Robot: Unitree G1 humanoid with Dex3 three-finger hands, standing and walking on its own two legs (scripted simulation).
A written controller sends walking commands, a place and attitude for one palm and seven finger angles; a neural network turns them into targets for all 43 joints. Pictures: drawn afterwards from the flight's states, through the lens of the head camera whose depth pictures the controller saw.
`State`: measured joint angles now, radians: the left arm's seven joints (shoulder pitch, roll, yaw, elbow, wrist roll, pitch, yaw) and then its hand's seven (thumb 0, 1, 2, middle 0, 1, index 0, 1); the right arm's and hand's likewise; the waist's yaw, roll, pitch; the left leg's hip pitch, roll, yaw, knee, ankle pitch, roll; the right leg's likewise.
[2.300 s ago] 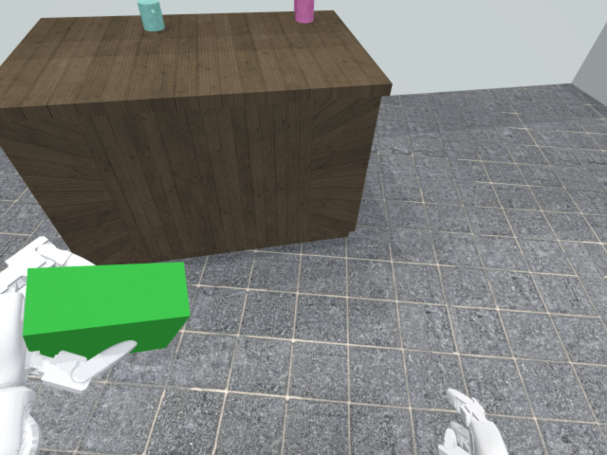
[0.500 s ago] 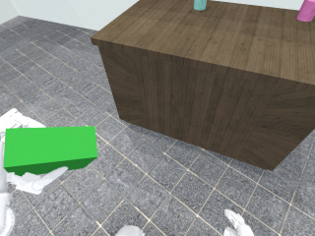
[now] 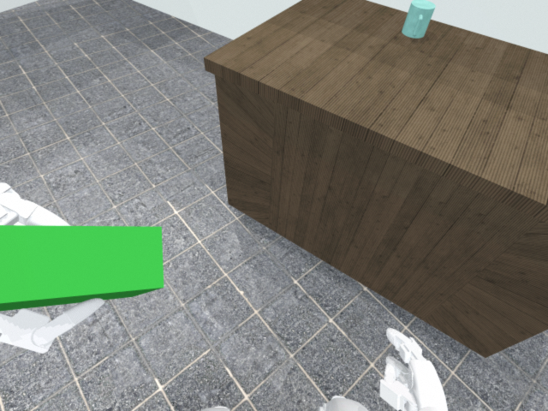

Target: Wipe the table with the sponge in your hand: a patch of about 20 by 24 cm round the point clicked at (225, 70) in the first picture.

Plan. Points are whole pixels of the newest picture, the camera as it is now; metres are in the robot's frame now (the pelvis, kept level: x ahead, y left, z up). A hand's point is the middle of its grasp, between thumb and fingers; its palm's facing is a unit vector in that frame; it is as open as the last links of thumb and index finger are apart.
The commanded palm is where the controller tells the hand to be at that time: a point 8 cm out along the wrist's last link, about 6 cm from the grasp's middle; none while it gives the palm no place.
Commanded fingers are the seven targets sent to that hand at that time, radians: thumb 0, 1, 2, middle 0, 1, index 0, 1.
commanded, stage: walk to a spot facing it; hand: left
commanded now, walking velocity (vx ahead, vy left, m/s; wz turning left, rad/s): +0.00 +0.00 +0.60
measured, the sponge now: (101, 268) +0.23 +0.19 +0.17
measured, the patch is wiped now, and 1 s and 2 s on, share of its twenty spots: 0.00 0.00 0.00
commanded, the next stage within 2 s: turn to face it in 1.76 s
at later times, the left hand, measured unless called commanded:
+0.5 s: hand out of the picture +0.11 +0.25 +0.18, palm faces +0.62 -0.67 -0.40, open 10.0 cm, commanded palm +0.04 +0.27 +0.18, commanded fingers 0.00 0.10 1.30 -1.20 -1.60 -1.20 -1.60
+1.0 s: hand out of the picture -0.01 +0.20 +0.17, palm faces +0.79 -0.44 -0.44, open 10.0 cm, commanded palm -0.09 +0.21 +0.18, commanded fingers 0.00 0.10 1.30 -1.20 -1.60 -1.20 -1.60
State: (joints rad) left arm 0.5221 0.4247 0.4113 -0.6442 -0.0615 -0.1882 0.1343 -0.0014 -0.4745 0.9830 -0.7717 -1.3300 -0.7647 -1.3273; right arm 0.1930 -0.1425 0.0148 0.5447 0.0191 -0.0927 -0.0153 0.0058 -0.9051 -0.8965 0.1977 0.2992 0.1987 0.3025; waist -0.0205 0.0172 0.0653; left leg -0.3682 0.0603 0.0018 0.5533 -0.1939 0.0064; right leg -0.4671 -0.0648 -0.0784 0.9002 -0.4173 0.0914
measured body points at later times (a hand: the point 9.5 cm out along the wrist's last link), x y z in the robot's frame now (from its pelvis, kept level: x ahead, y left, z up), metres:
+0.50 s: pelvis -0.03 -0.05 -0.01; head -0.01 -0.02 +0.44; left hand +0.07 +0.28 +0.20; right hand +0.22 -0.25 -0.07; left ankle -0.06 +0.06 -0.74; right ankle +0.01 -0.16 -0.71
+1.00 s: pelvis -0.05 -0.11 +0.01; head -0.02 -0.11 +0.46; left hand -0.06 +0.22 +0.19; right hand +0.22 -0.21 -0.10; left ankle -0.12 +0.02 -0.65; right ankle +0.00 -0.19 -0.74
